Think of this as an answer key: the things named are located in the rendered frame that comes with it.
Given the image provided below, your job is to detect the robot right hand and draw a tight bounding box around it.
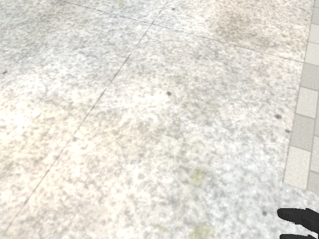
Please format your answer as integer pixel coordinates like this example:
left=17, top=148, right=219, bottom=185
left=277, top=208, right=319, bottom=239

